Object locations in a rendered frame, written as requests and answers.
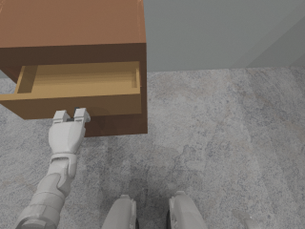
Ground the robot right hand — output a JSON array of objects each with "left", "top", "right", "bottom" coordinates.
[{"left": 232, "top": 209, "right": 261, "bottom": 229}]

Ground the robot left hand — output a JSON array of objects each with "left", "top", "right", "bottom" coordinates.
[{"left": 48, "top": 108, "right": 91, "bottom": 155}]

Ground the right robot thigh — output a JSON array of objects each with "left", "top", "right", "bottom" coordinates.
[{"left": 169, "top": 195, "right": 208, "bottom": 229}]

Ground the left robot forearm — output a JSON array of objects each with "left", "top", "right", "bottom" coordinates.
[{"left": 11, "top": 152, "right": 78, "bottom": 229}]

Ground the left robot thigh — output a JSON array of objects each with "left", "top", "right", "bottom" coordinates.
[{"left": 101, "top": 198, "right": 136, "bottom": 229}]

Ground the handle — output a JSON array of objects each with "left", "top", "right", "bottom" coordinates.
[{"left": 67, "top": 107, "right": 79, "bottom": 122}]

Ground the robot thigh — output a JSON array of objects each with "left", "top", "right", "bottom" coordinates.
[
  {"left": 101, "top": 198, "right": 136, "bottom": 229},
  {"left": 169, "top": 195, "right": 208, "bottom": 229}
]

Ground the drawer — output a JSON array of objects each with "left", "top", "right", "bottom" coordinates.
[{"left": 0, "top": 61, "right": 142, "bottom": 120}]

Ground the cabinet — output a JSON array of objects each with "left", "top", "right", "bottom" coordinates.
[{"left": 0, "top": 0, "right": 148, "bottom": 137}]

